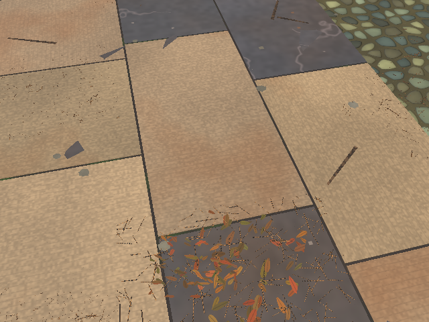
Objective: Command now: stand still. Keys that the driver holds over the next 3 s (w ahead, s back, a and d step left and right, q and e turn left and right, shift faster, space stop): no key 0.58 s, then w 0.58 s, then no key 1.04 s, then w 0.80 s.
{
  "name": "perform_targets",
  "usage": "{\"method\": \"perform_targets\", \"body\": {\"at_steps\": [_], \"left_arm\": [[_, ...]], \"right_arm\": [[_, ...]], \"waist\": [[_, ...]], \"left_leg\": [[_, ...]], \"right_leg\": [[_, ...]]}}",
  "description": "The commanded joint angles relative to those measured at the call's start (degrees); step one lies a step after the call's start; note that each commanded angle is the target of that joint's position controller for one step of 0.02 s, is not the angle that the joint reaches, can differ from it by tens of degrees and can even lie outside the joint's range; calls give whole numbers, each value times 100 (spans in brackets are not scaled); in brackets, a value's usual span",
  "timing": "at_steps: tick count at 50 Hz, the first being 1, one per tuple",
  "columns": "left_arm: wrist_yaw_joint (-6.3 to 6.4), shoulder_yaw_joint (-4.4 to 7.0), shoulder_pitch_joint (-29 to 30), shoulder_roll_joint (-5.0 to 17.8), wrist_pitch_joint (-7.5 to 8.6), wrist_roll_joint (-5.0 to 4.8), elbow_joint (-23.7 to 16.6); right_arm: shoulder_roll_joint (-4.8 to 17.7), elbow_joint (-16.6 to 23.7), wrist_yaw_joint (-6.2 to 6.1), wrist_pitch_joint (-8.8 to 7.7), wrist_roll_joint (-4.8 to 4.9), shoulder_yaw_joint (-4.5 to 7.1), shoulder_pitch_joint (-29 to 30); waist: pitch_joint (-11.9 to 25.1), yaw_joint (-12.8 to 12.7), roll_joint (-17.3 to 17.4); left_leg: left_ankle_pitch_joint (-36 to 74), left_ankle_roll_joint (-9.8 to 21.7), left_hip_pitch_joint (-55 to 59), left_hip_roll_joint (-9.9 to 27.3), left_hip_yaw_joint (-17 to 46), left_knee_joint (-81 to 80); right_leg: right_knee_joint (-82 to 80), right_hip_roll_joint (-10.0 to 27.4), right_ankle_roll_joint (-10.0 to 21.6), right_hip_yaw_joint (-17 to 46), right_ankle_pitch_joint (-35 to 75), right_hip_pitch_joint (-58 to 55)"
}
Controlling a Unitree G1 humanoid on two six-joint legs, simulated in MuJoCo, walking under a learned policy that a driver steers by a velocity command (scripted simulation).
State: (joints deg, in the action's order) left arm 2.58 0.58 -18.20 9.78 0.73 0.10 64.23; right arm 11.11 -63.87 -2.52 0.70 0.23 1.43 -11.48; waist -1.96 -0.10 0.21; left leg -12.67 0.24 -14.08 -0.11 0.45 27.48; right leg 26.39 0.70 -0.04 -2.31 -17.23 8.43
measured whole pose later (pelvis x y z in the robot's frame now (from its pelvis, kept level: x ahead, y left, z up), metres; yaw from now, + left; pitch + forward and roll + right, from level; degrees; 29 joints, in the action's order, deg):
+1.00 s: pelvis +0.10 +0.04 +0.00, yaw +0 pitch +1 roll +0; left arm 0.4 3.3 -18.1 13.2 5.8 -2.2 58.2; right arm 10.7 -62.7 0.7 -6.4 0.6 2.5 -22.8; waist 1.1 1.5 -1.8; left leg -17.6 2.8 -7.4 -1.6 -3.7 24.0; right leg 68.2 2.9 4.4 0.3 -17.1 27.6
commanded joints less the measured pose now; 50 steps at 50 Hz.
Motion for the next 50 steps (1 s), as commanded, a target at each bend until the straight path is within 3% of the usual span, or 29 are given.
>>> {"method": "perform_targets", "body": {"at_steps": [1, 29, 30, 31, 33, 34, 36, 37, 38, 40, 42, 43, 44, 45, 46, 47, 48, 50], "left_arm": [[16, 80, -491, 489, 20, -2, -43], [23, 115, -708, 367, 37, -15, -81], [28, 108, -830, 316, 30, -19, -18], [43, 140, -869, 385, 15, -58, -5], [79, 211, -822, 582, 26, -118, -129], [76, 243, -967, 672, 79, -152, -146], [38, 388, -1213, 1050, 207, -195, -125], [23, 414, -1152, 1074, 251, -171, -175], [0, 405, -1030, 1022, 297, -132, -252], [-62, 390, -609, 963, 338, -213, -409], [-107, 390, -379, 983, 289, -230, -514], [-120, 356, -144, 929, 329, -204, -620], [-123, 256, -18, 535, 410, -166, -823], [-132, 205, 13, 313, 529, -222, -949], [-178, 240, 66, 467, 597, -324, -989], [-230, 246, 130, 556, 640, -333, -997], [-235, 288, 187, 616, 672, -270, -984], [-272, 399, 272, 782, 632, -184, -975]], "right_arm": [[545, 128, -17, -33, 1, 83, -198], [439, 149, -30, -47, 13, 94, -393], [377, 92, -31, -43, 11, 81, -494], [412, 79, -39, -35, 41, 102, -520], [483, 161, -41, -86, 75, 145, -435], [410, 259, -14, -169, 85, 134, -281], [162, 442, 96, -382, 122, 88, 7], [201, 525, 149, -461, 129, 94, 153], [238, 584, 189, -521, 160, 109, 178], [261, 577, 237, -615, 230, 124, -65], [360, 102, 242, -627, 183, 256, -1043], [556, -88, 240, -607, 154, 365, -1788], [1200, -172, 212, -613, 151, 531, -2627], [1182, -164, 275, -706, 51, 451, -2817], [840, -5, 267, -782, 42, 317, -2153], [597, 164, 293, -807, 47, 232, -1662], [578, 273, 335, -794, 29, 184, -1333], [364, 295, 345, -716, -6, 85, -1325]], "waist": [[-103, 0, -31], [-166, 1, -35], [-26, -4, -49], [-114, -10, -106], [-558, -62, -276], [-744, -154, -411], [-893, -266, -1076], [-1015, -270, -1031], [-1047, -203, -940], [-989, 78, -836], [-542, 445, -562], [-281, 783, -147], [81, 996, 1494], [297, 899, 1757], [-182, 524, 908], [-353, 357, 508], [-416, 214, 224], [-397, 119, 323]], "left_leg": [[856, 184, 304, 158, 152, -364], [834, 182, 279, 153, 149, -324], [239, 188, 335, 77, 69, -313], [-753, 223, 196, -61, -55, -183], [-2370, 337, -522, -157, -132, 114], [-2370, 365, -903, -122, -129, 360], [-1275, 323, -1559, -102, -441, 1538], [-1205, 397, -1774, 125, -267, 1977], [-1483, 475, -1925, 250, -154, 2143], [-1512, 592, -1290, 305, -218, 1067], [-328, 435, 800, -257, -741, 172], [-307, 530, 1654, 45, -148, -75], [-919, 1125, 2479, 1420, 2173, -1143], [-1257, 1769, 2528, 2291, 4234, -1863], [-1356, 1705, 2235, 2376, 3872, -1761], [-1144, 1468, 1988, 2082, 3022, -1731], [-671, 1271, 1766, 1813, 2346, -1815], [659, 974, 1517, 1361, 1295, -1868]], "right_leg": [[-543, 126, 78, 140, 624, 505], [-513, 119, 87, 142, 599, 553], [-542, 70, 112, 92, 31, 496], [-529, 28, 206, 96, -836, 585], [-675, 270, 527, 507, -2518, 892], [-879, 575, 724, 951, -2906, 859], [-1595, 1615, 1273, 2352, -3203, 433], [-1783, 1956, 1454, 2771, -2985, 494], [-1799, 2020, 1467, 2810, -2666, 442], [-1507, 1677, 1124, 2101, -1904, 545], [-735, 932, 790, 1087, -1014, 1391], [394, 600, 586, 616, -7, 1893], [2671, -85, 175, -237, -71, 2924], [4175, -333, 205, 424, -1318, 3640], [4911, 93, 387, 787, -1039, 4180], [4998, 350, 529, 781, -434, 4269], [4708, 540, 582, 692, 78, 4195], [4098, 712, 530, 497, 567, 3757]]}}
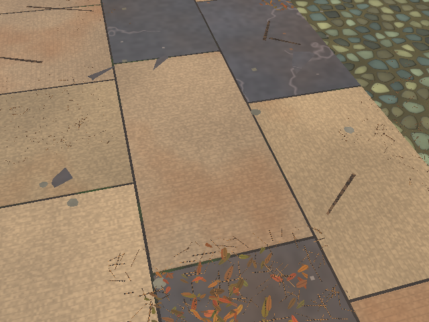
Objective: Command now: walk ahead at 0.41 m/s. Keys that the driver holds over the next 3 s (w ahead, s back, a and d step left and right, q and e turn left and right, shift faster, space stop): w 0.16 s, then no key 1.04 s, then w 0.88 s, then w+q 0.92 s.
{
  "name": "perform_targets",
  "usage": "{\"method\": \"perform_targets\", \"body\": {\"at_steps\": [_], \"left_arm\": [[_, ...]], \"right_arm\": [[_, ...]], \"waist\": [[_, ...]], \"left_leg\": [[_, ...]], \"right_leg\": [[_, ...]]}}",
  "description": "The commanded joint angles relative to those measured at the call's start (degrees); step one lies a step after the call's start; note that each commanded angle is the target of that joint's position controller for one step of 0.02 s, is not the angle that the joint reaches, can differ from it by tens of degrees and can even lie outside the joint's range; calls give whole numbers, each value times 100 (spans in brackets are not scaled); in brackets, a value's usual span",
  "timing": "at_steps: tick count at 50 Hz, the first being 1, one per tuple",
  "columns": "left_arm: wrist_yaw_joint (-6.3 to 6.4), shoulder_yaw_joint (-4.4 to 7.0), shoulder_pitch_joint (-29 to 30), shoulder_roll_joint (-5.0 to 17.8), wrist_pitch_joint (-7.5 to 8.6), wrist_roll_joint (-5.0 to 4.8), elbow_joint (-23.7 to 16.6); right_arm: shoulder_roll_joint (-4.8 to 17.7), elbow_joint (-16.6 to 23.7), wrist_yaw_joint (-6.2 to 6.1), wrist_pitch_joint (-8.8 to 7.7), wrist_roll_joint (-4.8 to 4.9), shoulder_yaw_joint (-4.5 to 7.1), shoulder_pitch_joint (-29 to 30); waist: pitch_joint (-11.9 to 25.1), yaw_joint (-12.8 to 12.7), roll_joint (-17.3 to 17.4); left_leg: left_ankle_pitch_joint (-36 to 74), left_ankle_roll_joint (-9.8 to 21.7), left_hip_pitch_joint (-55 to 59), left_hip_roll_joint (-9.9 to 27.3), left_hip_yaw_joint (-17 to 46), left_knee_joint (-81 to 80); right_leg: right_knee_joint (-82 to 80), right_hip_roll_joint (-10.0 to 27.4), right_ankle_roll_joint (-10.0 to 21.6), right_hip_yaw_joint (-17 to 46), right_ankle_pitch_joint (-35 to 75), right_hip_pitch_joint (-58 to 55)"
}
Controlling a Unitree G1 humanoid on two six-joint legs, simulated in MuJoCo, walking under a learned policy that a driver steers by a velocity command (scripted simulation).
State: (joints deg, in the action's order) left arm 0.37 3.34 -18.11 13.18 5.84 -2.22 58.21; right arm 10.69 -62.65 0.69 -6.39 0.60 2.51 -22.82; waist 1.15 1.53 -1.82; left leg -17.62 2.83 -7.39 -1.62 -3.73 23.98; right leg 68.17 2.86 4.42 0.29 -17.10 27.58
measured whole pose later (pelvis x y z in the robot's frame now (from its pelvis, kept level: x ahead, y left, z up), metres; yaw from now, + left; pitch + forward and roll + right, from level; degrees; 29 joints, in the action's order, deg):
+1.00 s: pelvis +0.31 -0.03 +0.00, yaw +0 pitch +0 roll +0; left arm 1.4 1.8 -11.2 12.1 1.1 0.0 60.7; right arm 10.4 -61.0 -2.3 -1.8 0.1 2.7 -14.3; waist -1.8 -0.1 -0.1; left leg -16.3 -0.3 -12.8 1.2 -0.8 29.2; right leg 27.9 -0.5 1.6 -3.1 -13.5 14.4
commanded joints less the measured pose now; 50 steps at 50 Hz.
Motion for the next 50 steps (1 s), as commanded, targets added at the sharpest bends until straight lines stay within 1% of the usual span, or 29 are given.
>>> {"method": "perform_targets", "body": {"at_steps": [1, 3, 6, 9, 11, 12, 13, 14, 15, 16, 17, 18, 19, 20, 21, 22, 24, 26, 29, 31, 33, 34, 35, 36, 37, 40, 42, 46, 50], "left_arm": [[-84, 115, 283, 328, 75, 45, -369], [-113, 72, 648, 158, -5, 73, -512], [-135, -38, 1696, 19, -4, 94, -933], [-212, -76, 2262, 104, 9, 64, -1140], [-266, -73, 2408, 176, 37, 75, -1247], [-286, -35, 2277, 279, 55, 85, -1248], [-289, 37, 1922, 451, 71, 105, -1165], [-278, 135, 1204, 644, 89, 125, -938], [-249, 234, 405, 847, 80, 148, -667], [-186, 312, -348, 1247, 52, 282, -476], [-191, 267, -425, 1493, 6, 439, -441], [-230, 203, -459, 1168, -32, 354, -442], [-228, 148, 283, 960, -49, 221, -560], [-209, 53, 904, 667, -47, 171, -679], [-205, -33, 1197, 448, -19, 203, -704], [-204, -65, 1325, 374, -11, 278, -645], [-199, -83, 1390, 377, -6, 415, -524], [-140, -61, 1375, 511, -17, 472, -471], [-39, -17, 1306, 707, -148, 350, -452], [3, -39, 1386, 660, -242, 261, -433], [25, -121, 1154, 423, -290, 238, -302], [32, -136, 987, 386, -304, 235, -251], [59, -88, 608, 443, -332, 225, -226], [109, -87, 669, 463, -369, 258, -198], [137, -78, 675, 473, -394, 260, -196], [156, -87, 546, 399, -423, 291, -82], [129, -89, 586, 377, -397, 270, -47], [106, -81, 654, 376, -397, 223, 6], [119, -76, 611, 367, -450, 205, 89]], "right_arm": [[405, 134, -7, 30, -57, -38, -373], [573, 111, -92, 73, -70, -31, -588], [773, 246, -190, 108, -90, -17, -524], [902, 229, -225, 109, -38, 28, -743], [893, 176, -237, 144, -8, 44, -800], [935, 178, -241, 167, -20, 62, -750], [998, 207, -247, 190, -38, 86, -651], [1027, 248, -251, 227, -41, 101, -486], [1012, 296, -229, 248, -36, 87, -369], [845, 442, -201, 226, -127, 20, -427], [16, 307, -135, 167, -134, -199, -1537], [310, 93, -96, 81, 27, -118, -1691], [579, 312, -95, 80, 159, -41, -987], [658, 473, -162, 120, 108, -23, -379], [711, 503, -244, 199, 35, 47, -98], [642, 510, -293, 301, 0, 72, -204], [315, 478, -346, 436, -22, 36, -421], [264, 559, -413, 508, -50, 12, -215], [502, 611, -406, 665, -59, 61, 117], [541, 600, -378, 720, -107, 93, 270], [585, 619, -370, 719, -206, 110, 408], [695, 665, -384, 690, -216, 109, 448], [1120, 623, -401, 659, -120, 207, 627], [893, 563, -371, 605, -93, 189, 702], [683, 538, -354, 544, -121, 144, 773], [563, 503, -320, 403, -100, 129, 902], [600, 435, -315, 370, -62, 139, 770], [612, 343, -312, 387, -55, 136, 629], [595, 287, -311, 435, -48, 127, 600]], "waist": [[-674, -43, 602], [-747, -17, 531], [-972, 139, 493], [-1088, 237, 610], [-1061, 156, 660], [-874, 21, 757], [-545, -197, 907], [-90, -564, 1007], [371, -965, 929], [1108, -1106, 354], [2295, -456, -1295], [2878, -616, -871], [1870, -481, -610], [1075, -360, -45], [667, -227, 208], [504, -26, 89], [373, 213, -169], [413, 227, -337], [578, 112, -388], [262, 175, -393], [-143, 164, -226], [-349, 67, 7], [-535, -331, 703], [-587, -265, 907], [-558, -294, 956], [-319, -328, 758], [-149, -253, 543], [60, -165, 334], [47, -159, 218]], "left_leg": [[1640, 692, 808, 1412, 1438, -1523], [2163, 759, 719, 1368, 1152, -1609], [2146, 746, 280, 1233, 823, -1821], [2307, 731, 260, 1281, 640, -1893], [3275, 613, 536, 1343, 499, -1543], [3978, 519, 742, 1378, 452, -1239], [4794, 405, 952, 1386, 438, -811], [5436, 272, 1033, 1294, 375, -87], [5460, 70, 793, 1045, 251, 933], [3514, -167, -428, 689, 156, 2522], [-2000, -469, -1949, -328, 409, 4929], [-2142, -463, -1970, -346, 1504, 5747], [-1826, -456, -2468, 33, 1166, 5731], [-1370, -465, -2508, 348, 876, 5348], [-1105, -482, -2228, 535, 823, 5013], [-930, -465, -1706, 678, 826, 4624], [-791, -448, -1018, 692, 692, 3679], [-704, -475, -805, 655, 588, 2657], [183, -445, -418, 600, 501, 1775], [674, -340, -64, 481, 350, 1178], [660, -178, 28, 555, 426, 538], [624, -56, -108, 821, 723, 53], [-162, 103, -694, 861, 826, -62], [-930, 80, -1334, 745, 821, -341], [-1041, -19, -1556, 714, 818, -508], [-124, -185, -1243, 641, 725, -372], [549, -163, -919, 610, 668, -174], [1333, -115, -581, 565, 580, 59], [1605, -111, -515, 526, 525, 133]], "right_leg": [[-240, 483, 14, 110, 656, 1751], [-709, 468, -155, -47, 901, 1859], [-2247, 298, -288, -227, 1570, 1562], [-3163, 54, -259, -411, 1940, 1044], [-3556, -75, -128, -391, 2006, 746], [-3667, -174, -36, -376, 2001, 459], [-3677, -325, 65, -384, 1953, -6], [-3705, -512, 181, -428, 2003, -792], [-3970, -520, 317, -437, 2538, -1844], [-3560, 492, 615, 507, 4499, -3572], [-3578, 2230, 1805, 2762, 6394, -5234], [-4146, 2176, 1999, 3392, 5741, -4965], [-4400, 1909, 1739, 2514, 4716, -4049], [-4669, 1594, 1397, 1878, 4176, -3003], [-4892, 1376, 1231, 1439, 4116, -2120], [-5056, 1167, 1113, 1038, 3999, -1431], [-5264, 929, 1057, 568, 3962, -651], [-5325, 861, 1093, 410, 3780, -510], [-5591, 889, 987, 599, 1335, -471], [-5725, 738, 709, 642, -575, -62], [-5666, 521, 296, 658, -1557, 117], [-5398, 339, 69, 574, -1561, 65], [-5229, -56, -85, 194, -1119, -210], [-4935, -173, -170, -23, -638, -853], [-4756, -164, -163, -47, -324, -1206], [-4575, -114, -81, -56, 254, -1437], [-4520, -90, -66, -55, 662, -1461], [-4367, -68, -76, -65, 1336, -1596], [-4271, -58, -90, -63, 1653, -1705]]}}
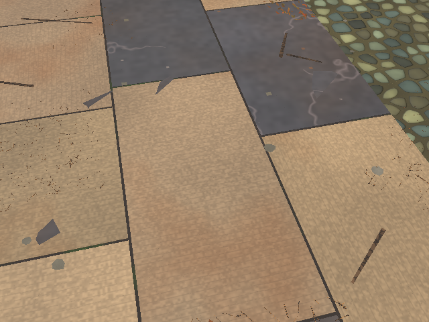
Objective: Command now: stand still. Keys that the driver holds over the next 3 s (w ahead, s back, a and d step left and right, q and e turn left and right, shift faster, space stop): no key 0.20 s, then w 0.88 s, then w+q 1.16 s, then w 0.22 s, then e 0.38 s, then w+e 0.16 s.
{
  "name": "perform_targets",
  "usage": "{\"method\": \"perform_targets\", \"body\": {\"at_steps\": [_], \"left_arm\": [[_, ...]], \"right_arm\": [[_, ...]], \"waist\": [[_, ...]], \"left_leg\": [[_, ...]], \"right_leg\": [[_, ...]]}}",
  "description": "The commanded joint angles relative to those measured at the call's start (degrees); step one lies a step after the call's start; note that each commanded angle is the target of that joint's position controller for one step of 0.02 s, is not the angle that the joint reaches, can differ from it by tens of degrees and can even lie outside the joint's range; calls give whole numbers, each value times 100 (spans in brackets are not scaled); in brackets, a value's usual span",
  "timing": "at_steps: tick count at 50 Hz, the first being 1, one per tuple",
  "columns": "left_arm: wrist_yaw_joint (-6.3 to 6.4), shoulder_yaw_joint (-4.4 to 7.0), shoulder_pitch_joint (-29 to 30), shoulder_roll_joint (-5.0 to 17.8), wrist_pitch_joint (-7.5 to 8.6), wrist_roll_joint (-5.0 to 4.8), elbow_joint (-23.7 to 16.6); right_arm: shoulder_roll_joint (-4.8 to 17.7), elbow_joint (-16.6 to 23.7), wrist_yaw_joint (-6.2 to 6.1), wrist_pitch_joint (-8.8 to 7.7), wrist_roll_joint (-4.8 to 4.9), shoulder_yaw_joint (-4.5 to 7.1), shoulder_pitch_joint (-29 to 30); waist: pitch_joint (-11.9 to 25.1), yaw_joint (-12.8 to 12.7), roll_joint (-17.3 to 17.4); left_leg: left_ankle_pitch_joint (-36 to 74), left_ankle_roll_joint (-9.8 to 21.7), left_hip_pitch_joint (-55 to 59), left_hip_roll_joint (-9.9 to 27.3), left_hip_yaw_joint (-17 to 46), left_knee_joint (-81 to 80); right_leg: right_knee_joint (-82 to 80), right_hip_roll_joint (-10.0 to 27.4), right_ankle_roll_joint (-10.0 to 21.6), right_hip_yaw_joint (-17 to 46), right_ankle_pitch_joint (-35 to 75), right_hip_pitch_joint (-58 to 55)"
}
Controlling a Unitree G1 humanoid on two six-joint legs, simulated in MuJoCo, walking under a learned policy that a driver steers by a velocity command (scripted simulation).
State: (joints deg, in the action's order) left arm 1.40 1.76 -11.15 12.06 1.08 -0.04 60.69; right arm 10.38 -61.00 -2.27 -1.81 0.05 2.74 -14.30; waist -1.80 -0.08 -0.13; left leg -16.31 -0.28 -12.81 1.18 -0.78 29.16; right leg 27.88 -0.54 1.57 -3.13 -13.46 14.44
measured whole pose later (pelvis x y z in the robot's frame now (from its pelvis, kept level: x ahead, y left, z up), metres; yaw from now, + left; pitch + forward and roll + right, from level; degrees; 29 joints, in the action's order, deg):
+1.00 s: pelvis +0.30 +0.02 -0.02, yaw +0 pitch +2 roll +0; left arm -2.8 2.5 5.9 12.2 5.8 -1.7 50.4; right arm 11.8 -62.4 -1.1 -4.3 0.4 3.3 -29.1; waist -2.2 4.0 -0.5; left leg -27.4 -0.1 10.5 1.1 -2.7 16.8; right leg 29.3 0.0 6.7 -4.0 -2.0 30.5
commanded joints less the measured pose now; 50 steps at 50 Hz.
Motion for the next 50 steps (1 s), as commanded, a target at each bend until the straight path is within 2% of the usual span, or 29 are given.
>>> {"method": "perform_targets", "body": {"at_steps": [1, 10, 11, 13, 14, 16, 18, 19, 20, 22, 23, 24, 25, 26, 27, 28, 29, 30, 31, 32, 34, 36, 39, 42, 45, 46, 48, 49, 50], "left_arm": [[22, 84, -95, 482, 13, -17, -141], [63, 109, -67, 515, -57, -27, -15], [63, 103, -176, 459, -64, -29, 67], [69, 167, -222, 577, -81, -114, 109], [77, 185, -229, 619, -54, -142, 83], [64, 213, -480, 702, 105, -205, 80], [17, 309, -998, 1000, 265, -203, 202], [3, 325, -1074, 1051, 326, -157, 204], [-8, 317, -981, 1021, 387, -109, 146], [-44, 303, -712, 958, 441, -134, -2], [-57, 307, -461, 984, 423, -187, -90], [-72, 308, -87, 1008, 370, -243, -187], [-83, 316, -1, 992, 325, -245, -227], [-78, 276, 139, 860, 332, -220, -306], [-80, 178, 259, 478, 370, -153, -465], [-62, 154, 312, 335, 462, -175, -617], [-93, 186, 302, 483, 531, -253, -601], [-141, 183, 235, 522, 576, -295, -573], [-145, 205, 213, 531, 593, -259, -517], [-141, 256, 250, 623, 584, -193, -505], [-185, 274, 243, 512, 511, -157, -479], [-201, 246, 568, 375, 440, -118, -596], [-231, 155, 1442, 227, 420, -120, -926], [-305, 111, 1956, 277, 415, -159, -1113], [-396, 104, 2243, 384, 459, -181, -1312], [-424, 125, 2215, 456, 485, -181, -1344], [-428, 257, 1691, 738, 514, -171, -1271], [-398, 384, 853, 957, 506, -177, -1049], [-346, 517, -221, 1219, 475, -169, -752]], "right_arm": [[617, 111, -16, -11, 7, 101, -253], [535, 24, -28, 69, 3, 91, -203], [478, -59, -29, 81, 7, 85, -325], [561, -79, -40, 101, 81, 132, -339], [550, -20, -49, 69, 105, 131, -278], [439, 135, -37, -104, 153, 97, -88], [223, 331, 46, -305, 147, 54, 221], [240, 428, 95, -363, 149, 58, 398], [282, 480, 143, -400, 163, 68, 457], [368, 483, 205, -449, 203, 87, 397], [400, 439, 213, -464, 221, 105, 288], [381, 250, 209, -470, 222, 137, -136], [414, -44, 202, -441, 168, 202, -686], [581, -246, 193, -399, 114, 294, -1353], [1115, -332, 152, -388, 108, 435, -2105], [1286, -345, 218, -442, 49, 406, -2394], [905, -193, 212, -507, 20, 263, -1816], [699, -39, 236, -545, 33, 188, -1392], [718, 80, 278, -550, 37, 152, -1061], [669, 155, 298, -537, 36, 110, -881], [515, 123, 277, -464, -15, 39, -1048], [652, 102, 209, -432, -32, 49, -1255], [835, 175, 120, -412, -37, 70, -1281], [904, 111, 99, -423, 13, 109, -1525], [901, 38, 99, -391, 72, 152, -1599], [947, 45, 95, -368, 72, 176, -1551], [1115, 100, 89, -312, 47, 235, -1396], [1126, 129, 93, -263, 29, 236, -1288], [1079, 223, 109, -249, 3, 201, -1149]], "waist": [[327, 1, 34], [166, -6, 42], [288, 1, 46], [-11, -23, 39], [-324, -46, -23], [-743, -172, -274], [-689, -311, -867], [-676, -325, -919], [-635, -281, -883], [-463, -134, -702], [-413, 21, -652], [-316, 331, -615], [-133, 522, -535], [52, 776, -146], [269, 955, 1418], [320, 925, 2010], [-58, 598, 1127], [-204, 405, 716], [-265, 263, 416], [-335, 167, 331], [-266, 116, 479], [-320, 159, 445], [-523, 303, 419], [-676, 414, 502], [-748, 358, 493], [-657, 276, 511], [-116, -84, 761], [385, -518, 852], [1005, -992, 829]], "left_leg": [[1514, 199, 37, 236, 218, -377], [1520, 171, 98, 169, 143, -415], [939, 186, 165, 103, 68, -438], [-1077, 364, -201, -46, -25, -285], [-1829, 458, -538, -23, 41, -251], [-2029, 541, -1236, 17, 72, 142], [-1150, 504, -1884, -135, -252, 1216], [-1061, 560, -2025, -75, -150, 1589], [-1273, 616, -2182, 52, 26, 1923], [-1462, 715, -2112, 244, 123, 1710], [-1178, 739, -1542, 230, -10, 1037], [-400, 724, -358, 30, -308, 155], [286, 594, 807, -268, -509, 19], [265, 635, 1598, -73, -97, -110], [-329, 1118, 2238, 1246, 2000, -1207], [-651, 1795, 2522, 2137, 4036, -1902], [-849, 1739, 2302, 2154, 3770, -1759], [-661, 1514, 2136, 1927, 3088, -1737], [-213, 1324, 1886, 1708, 2505, -1835], [490, 1175, 1656, 1567, 2030, -1917], [1484, 1026, 1411, 1255, 1290, -1990], [2022, 1052, 1326, 1145, 936, -2071], [2000, 1004, 896, 985, 564, -2298], [1811, 1019, 933, 1058, 410, -2464], [2246, 969, 1544, 1295, 329, -2248], [2702, 925, 1760, 1354, 283, -2047], [4756, 805, 2052, 1387, 191, -1249], [5647, 695, 1932, 1232, 29, -288], [5276, 514, 1000, 1008, -61, 1042]], "right_leg": [[-228, 286, 192, 283, 1341, -408], [-220, 314, 161, 319, 1442, -469], [-231, 247, 174, 248, 848, -519], [-177, 146, 339, 232, -1391, -205], [-306, 257, 451, 436, -2309, 49], [-685, 746, 767, 1216, -3047, 48], [-1378, 1672, 1308, 2726, -3185, -543], [-1575, 2040, 1536, 3345, -2990, -541], [-1579, 2202, 1600, 3515, -2611, -597], [-1482, 2093, 1351, 3013, -1969, -678], [-1439, 1853, 1117, 2474, -1685, -391], [-1278, 1454, 858, 1777, -1362, 284], [-886, 1064, 674, 1226, -904, 922], [-19, 730, 432, 711, -259, 1455], [2145, 121, 0, -124, -332, 2273], [3502, -251, -2, 253, -1731, 3262], [4296, 193, 158, 676, -1558, 3772], [4435, 424, 307, 725, -938, 3929], [4211, 599, 352, 659, -424, 3821], [3823, 735, 341, 639, -76, 3610], [3355, 754, 230, 438, 275, 3152], [2830, 694, 97, 285, 613, 3152], [1459, 503, 8, 109, 1346, 2742], [743, 364, 52, -7, 1727, 2399], [333, 362, 260, 74, 1583, 2451], [234, 314, 344, 54, 1424, 2319], [254, -5, 523, -154, 1032, 1385], [242, -216, 668, -296, 977, 330], [385, 58, 884, 38, 1078, -1343]]}}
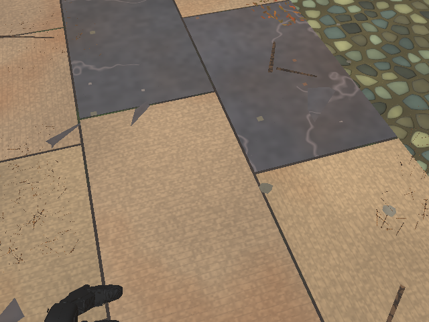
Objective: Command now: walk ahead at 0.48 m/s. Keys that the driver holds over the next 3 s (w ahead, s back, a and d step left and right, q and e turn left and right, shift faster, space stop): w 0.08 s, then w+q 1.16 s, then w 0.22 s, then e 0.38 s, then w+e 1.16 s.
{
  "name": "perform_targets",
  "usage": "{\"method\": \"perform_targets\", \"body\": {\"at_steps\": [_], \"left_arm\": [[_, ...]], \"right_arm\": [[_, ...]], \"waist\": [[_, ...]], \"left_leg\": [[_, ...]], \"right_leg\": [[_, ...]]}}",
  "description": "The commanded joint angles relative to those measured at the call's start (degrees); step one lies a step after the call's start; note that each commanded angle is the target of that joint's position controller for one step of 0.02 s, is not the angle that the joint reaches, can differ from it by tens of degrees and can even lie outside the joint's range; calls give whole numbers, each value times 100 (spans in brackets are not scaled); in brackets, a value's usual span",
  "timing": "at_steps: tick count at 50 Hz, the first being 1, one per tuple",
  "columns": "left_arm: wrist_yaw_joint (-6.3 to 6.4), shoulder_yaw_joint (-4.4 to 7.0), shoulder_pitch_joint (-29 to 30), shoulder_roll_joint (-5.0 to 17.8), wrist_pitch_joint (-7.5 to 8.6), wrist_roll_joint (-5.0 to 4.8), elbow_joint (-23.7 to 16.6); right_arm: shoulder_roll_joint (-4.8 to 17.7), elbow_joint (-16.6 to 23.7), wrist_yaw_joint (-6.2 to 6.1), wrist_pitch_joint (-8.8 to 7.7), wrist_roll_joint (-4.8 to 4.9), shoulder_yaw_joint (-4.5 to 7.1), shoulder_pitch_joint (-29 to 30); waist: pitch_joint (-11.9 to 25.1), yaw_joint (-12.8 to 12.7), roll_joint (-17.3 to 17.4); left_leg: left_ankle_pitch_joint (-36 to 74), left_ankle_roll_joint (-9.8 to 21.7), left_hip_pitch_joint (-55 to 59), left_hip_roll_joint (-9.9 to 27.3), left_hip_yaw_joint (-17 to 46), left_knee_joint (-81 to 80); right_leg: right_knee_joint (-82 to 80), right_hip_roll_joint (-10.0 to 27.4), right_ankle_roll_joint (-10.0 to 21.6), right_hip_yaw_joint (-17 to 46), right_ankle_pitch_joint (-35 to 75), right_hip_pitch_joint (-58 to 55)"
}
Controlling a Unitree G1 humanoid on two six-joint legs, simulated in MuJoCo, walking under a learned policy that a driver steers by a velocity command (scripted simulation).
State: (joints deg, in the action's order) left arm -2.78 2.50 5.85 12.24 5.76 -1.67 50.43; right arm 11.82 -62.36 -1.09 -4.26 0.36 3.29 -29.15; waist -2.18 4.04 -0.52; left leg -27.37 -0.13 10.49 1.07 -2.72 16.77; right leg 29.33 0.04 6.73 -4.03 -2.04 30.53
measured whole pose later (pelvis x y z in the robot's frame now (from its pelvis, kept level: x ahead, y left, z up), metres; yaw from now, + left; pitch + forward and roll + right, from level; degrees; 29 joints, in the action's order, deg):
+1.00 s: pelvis +0.58 +0.10 +0.02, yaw +27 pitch +3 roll +0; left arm -0.9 2.9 0.5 15.4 6.6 -0.3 44.3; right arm 15.7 -44.8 -0.8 -3.3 1.2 5.0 -20.0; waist -0.5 4.4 -2.1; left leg -20.3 3.8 -5.8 -5.9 10.0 23.9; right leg 28.3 1.2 -1.3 4.3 1.0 32.4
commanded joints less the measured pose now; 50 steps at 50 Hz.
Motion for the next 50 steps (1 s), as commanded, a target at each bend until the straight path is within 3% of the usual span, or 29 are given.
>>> {"method": "perform_targets", "body": {"at_steps": [1, 2, 3, 4, 5, 6, 7, 9, 13, 18, 23, 25, 26, 27, 28, 29, 30, 31, 32, 33, 34, 35, 37, 39, 43, 47, 50], "left_arm": [[130, 575, -2930, 1748, -26, 169, 441], [121, 467, -3079, 1522, -60, 160, 541], [98, 352, -2532, 1167, -38, 88, 492], [101, 267, -1943, 880, -11, 73, 347], [69, 195, -1474, 681, 49, 128, 286], [46, 144, -1239, 496, 116, 190, 291], [29, 128, -1197, 439, 137, 225, 358], [70, 147, -1381, 527, 154, 231, 505], [247, 207, -1744, 819, 164, 269, 632], [361, 195, -2088, 935, 127, 220, 620], [387, 252, -2612, 1100, -84, 138, 715], [413, 298, -2456, 1245, -173, 111, 612], [438, 327, -2366, 1338, -216, 108, 546], [462, 340, -2257, 1390, -270, 114, 482], [478, 309, -2201, 1341, -282, 109, 404], [458, 196, -2380, 985, -196, 223, 187], [340, -5, -2613, 415, 70, 199, -57], [247, 131, -1896, 969, 295, -12, -214], [216, 136, -1585, 1012, 391, -112, -317], [257, 139, -1547, 946, 405, -15, -276], [298, 216, -1579, 1032, 337, 90, -232], [293, 246, -1697, 1037, 235, 117, -245], [307, 250, -1727, 896, 86, 195, -331], [341, 227, -1344, 801, 27, 257, -503], [301, 146, -486, 634, 67, 221, -775], [219, 170, -82, 816, 138, 127, -1021], [154, 248, -284, 1045, 242, 105, -1051]], "right_arm": [[362, 483, 64, -71, -60, -15, -167], [34, 389, 132, -241, 68, -138, -324], [541, 569, 145, -365, 232, 11, 273], [751, 757, 114, -412, 299, 50, 829], [749, 787, 50, -385, 255, 86, 1031], [720, 757, -11, -286, 169, 155, 968], [541, 717, -32, -170, 156, 152, 745], [326, 735, -60, -9, 185, 140, 692], [517, 1058, -40, 40, 98, 204, 1453], [373, 1395, 149, -28, 74, 110, 2412], [332, 1900, 368, -13, 93, 19, 3172], [491, 2050, 451, -2, 107, 76, 3054], [642, 2055, 472, 14, 109, 148, 2765], [879, 1938, 479, 23, 125, 277, 2075], [1273, 1716, 412, 37, 139, 486, 1107], [1908, 1597, 269, 93, 111, 677, 413], [2087, 1749, 291, 34, 78, 636, 602], [1555, 1754, 299, 12, 8, 482, 470], [1253, 1770, 279, -21, 16, 410, 728], [1111, 1880, 286, -45, 40, 362, 1187], [920, 1994, 280, -55, 23, 299, 1547], [867, 2084, 263, -58, -27, 265, 1711], [1015, 2116, 211, -79, 11, 293, 1672], [1205, 2115, 121, -85, 38, 344, 1500], [1252, 2097, 33, -21, 74, 365, 1198], [1220, 2004, 32, 24, 105, 363, 890], [1211, 2056, -20, 90, 82, 366, 913]], "waist": [[2119, -1304, -315], [2884, -1146, -1231], [2008, -1137, -961], [1222, -982, -580], [742, -718, -25], [560, -476, -26], [467, -309, -183], [197, -221, -328], [-74, -318, -197], [-195, -628, -99], [-414, -866, -61], [-212, -660, -272], [57, -458, -435], [450, -58, -502], [965, 431, -343], [1602, 455, 692], [2334, -41, 1537], [2217, 305, 907], [1519, 233, 695], [1065, -71, 45], [797, -292, -4], [707, -471, 88], [578, -584, 115], [412, -520, 159], [252, -185, 446], [231, -24, 622], [291, -201, 805]], "left_leg": [[3786, 168, -3547, 260, 25, 4651], [-315, 94, -4581, -486, 775, 6177], [-182, 265, -5206, -103, 1110, 6656], [276, 362, -5322, 218, 867, 6555], [750, 378, -5021, 510, 764, 6156], [1010, 405, -4592, 724, 793, 5779], [1105, 421, -4257, 816, 840, 5596], [1164, 399, -4218, 877, 843, 5275], [2316, 246, -5137, 833, 1025, 4304], [3513, 245, -5062, 635, 491, 2687], [2757, 403, -5522, 479, 112, 1977], [2115, 583, -5012, 207, -204, 1879], [1818, 695, -4484, -25, -394, 1921], [1743, 851, -3573, -299, -518, 1811], [2085, 1095, -2043, -439, -319, 1468], [1935, 1641, -147, 811, 1778, 1375], [1423, 2666, 1223, 1959, 5060, 301], [1474, 2303, 1306, 1780, 4674, 53], [1901, 2043, 649, 1560, 3674, 120], [2415, 1854, -319, 1295, 2985, 70], [2903, 1733, -1084, 1100, 2510, -31], [3076, 1723, -1578, 994, 2362, -175], [3386, 1781, -2087, 887, 2130, -350], [3475, 1745, -2345, 756, 1871, -449], [2758, 1371, -2585, 376, 1553, -344], [2272, 1227, -2232, 566, 2023, 19], [2313, 1135, -1800, 750, 2526, 551]], "right_leg": [[193, 1608, 1159, 2500, -793, -5359], [-1081, 2406, 1602, 4878, -1728, -5906], [-1333, 2101, 1237, 4335, -2040, -5200], [-1442, 1916, 1003, 3353, -1694, -4168], [-1642, 1749, 846, 2609, -1111, -3101], [-1802, 1537, 682, 2071, -797, -2414], [-1966, 1416, 618, 1733, -795, -1972], [-2263, 1349, 621, 1253, -726, -1500], [-2449, 1349, 582, 651, -162, -1799], [-2455, 1235, 305, -159, 296, -2281], [-1886, 1617, 210, -447, 1020, -3600], [-1288, 1688, 79, -636, 2647, -3800], [-741, 1685, 8, -729, 3739, -3831], [223, 1592, -93, -841, 4446, -3689], [1593, 1354, -313, -948, 4028, -2965], [3653, 879, -604, -1000, 1387, -1069], [5288, -346, -799, 176, -3034, 853], [5465, -8, -606, 1008, -2824, 1524], [5174, 248, -464, 927, -2378, 1747], [4604, 510, -451, 894, -1987, 1442], [4107, 676, -490, 870, -1803, 1013], [3892, 760, -539, 899, -1700, 652], [3364, 747, -733, 798, -1541, 470], [2609, 653, -918, 704, -979, 571], [739, 262, -968, 610, 525, 179], [30, 80, -870, 733, 676, -80], [-215, 39, -692, 793, -36, -393]]}}
Next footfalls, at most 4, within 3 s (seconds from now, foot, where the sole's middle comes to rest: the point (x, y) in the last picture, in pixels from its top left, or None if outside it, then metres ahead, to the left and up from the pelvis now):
0.56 left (156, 313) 0.48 0.16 -0.75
1.06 right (184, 213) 0.82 0.07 -0.75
1.56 left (72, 205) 0.88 0.46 -0.75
2.04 right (134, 168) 1.03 0.25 -0.75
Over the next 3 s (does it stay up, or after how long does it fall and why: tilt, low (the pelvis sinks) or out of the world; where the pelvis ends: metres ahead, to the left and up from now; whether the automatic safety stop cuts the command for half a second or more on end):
stays up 1.39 0.40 0.00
